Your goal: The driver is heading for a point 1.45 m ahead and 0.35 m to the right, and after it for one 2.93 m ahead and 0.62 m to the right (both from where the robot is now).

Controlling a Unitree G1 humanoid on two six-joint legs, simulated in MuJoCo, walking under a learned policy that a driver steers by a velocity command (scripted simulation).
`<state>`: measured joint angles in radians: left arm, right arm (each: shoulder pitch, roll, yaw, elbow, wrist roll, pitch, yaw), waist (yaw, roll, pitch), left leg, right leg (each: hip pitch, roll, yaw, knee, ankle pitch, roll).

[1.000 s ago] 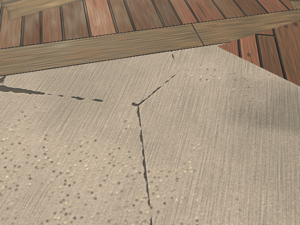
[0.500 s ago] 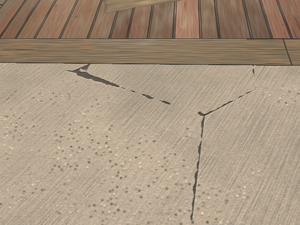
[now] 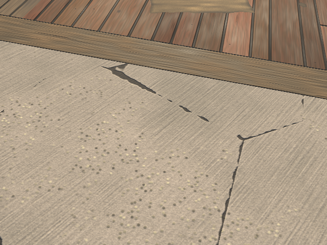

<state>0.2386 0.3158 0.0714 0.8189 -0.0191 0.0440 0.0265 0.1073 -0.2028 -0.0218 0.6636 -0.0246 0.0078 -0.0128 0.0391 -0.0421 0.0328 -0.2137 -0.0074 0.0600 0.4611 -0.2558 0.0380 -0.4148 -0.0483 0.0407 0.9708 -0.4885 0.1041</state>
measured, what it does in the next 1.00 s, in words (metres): steps on the spot, turning right: right foot, then left foot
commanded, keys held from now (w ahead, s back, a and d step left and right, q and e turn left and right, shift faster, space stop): e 0.72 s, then no key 0.02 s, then q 0.06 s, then w+q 0.20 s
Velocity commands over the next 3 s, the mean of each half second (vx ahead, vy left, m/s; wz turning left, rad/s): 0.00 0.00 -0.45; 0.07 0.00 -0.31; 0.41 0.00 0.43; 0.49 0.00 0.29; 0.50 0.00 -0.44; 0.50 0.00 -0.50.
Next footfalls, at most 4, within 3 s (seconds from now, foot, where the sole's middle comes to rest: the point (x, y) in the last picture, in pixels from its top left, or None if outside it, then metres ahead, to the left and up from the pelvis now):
0.26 right None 0.00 -0.13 -0.78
0.82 left None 0.10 0.06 -0.78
1.16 right None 0.05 -0.19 -0.78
1.62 left None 0.43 -0.01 -0.78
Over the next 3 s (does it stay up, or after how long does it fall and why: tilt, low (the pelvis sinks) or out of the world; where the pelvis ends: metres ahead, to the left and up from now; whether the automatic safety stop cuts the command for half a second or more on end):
stays up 1.03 -0.20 0.00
